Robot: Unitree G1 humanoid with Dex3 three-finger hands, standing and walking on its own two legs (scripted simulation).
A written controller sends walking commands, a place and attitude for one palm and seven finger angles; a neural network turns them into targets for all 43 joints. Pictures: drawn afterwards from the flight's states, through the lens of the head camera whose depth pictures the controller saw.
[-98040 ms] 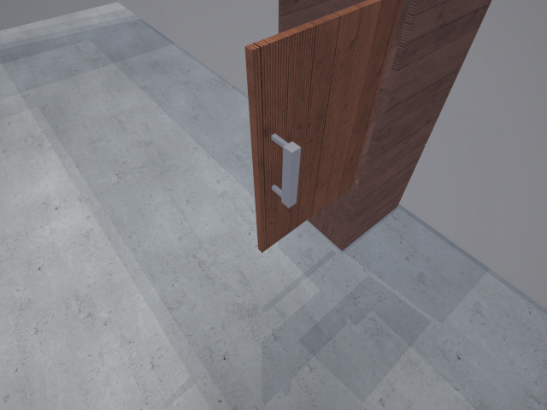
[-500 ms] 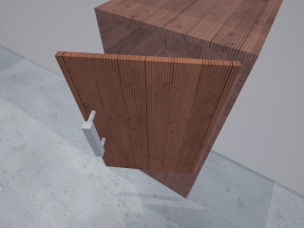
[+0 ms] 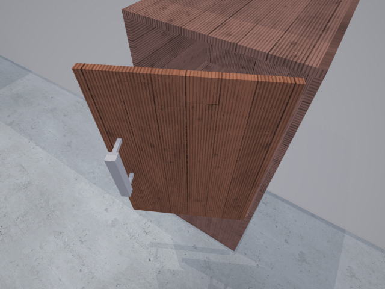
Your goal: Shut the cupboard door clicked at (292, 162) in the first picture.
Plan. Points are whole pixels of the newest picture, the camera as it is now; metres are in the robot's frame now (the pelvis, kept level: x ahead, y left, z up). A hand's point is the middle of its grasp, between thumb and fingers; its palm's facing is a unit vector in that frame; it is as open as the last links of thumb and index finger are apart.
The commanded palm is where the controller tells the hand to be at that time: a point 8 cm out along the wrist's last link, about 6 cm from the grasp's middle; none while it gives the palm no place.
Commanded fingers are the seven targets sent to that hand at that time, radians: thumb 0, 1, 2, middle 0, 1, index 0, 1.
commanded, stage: shuffle to correct the standing spot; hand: left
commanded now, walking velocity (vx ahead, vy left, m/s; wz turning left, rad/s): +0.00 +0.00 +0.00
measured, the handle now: (122, 168) +0.39 +0.21 -0.03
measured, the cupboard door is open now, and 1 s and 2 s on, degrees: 27 27 27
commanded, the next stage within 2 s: come to a stop and stand still in 0.30 s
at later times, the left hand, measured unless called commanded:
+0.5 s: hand out of the picture -0.01 +0.20 -0.19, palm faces +0.03 -0.98 -0.22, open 7.4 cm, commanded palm none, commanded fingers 0.00 0.90 0.90 -0.20 -0.30 -0.20 -0.30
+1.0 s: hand out of the picture -0.07 +0.19 -0.18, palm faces +0.03 -0.98 -0.17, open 7.4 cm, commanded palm none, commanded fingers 0.00 0.90 0.90 -0.20 -0.30 -0.20 -0.30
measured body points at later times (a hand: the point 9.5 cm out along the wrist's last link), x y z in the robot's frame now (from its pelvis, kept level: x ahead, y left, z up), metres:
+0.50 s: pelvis -0.05 +0.02 -0.01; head -0.01 +0.02 +0.43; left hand -0.01 +0.25 -0.17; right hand -0.02 -0.21 -0.17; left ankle -0.05 +0.12 -0.74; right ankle -0.01 -0.09 -0.74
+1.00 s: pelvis -0.05 +0.03 -0.01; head -0.02 +0.03 +0.44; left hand -0.07 +0.24 -0.17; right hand -0.05 -0.19 -0.17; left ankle -0.05 +0.12 -0.74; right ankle -0.08 -0.09 -0.74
